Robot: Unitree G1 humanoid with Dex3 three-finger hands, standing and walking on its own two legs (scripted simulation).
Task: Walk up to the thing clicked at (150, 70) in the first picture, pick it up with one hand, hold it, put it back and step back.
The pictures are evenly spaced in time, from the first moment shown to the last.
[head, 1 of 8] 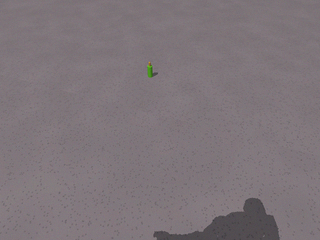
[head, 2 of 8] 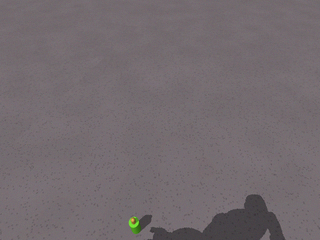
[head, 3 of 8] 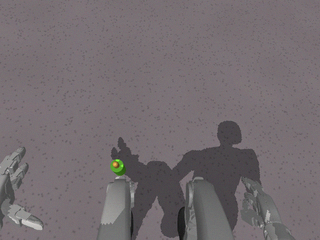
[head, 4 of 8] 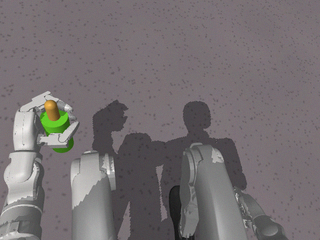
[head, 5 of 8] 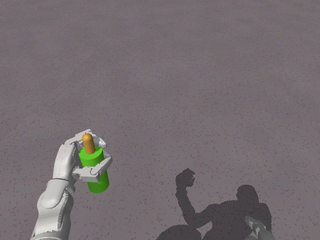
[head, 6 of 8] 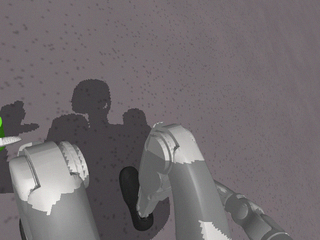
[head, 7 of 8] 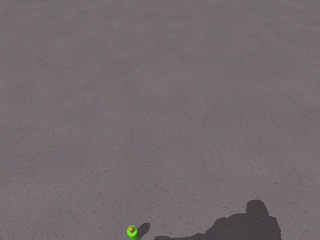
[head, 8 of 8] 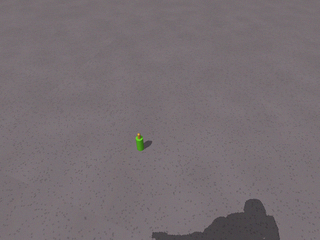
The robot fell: no
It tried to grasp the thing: yes
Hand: left
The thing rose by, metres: 0.70
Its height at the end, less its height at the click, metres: +0.00
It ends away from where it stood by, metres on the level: 0.01
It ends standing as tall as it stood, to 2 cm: yes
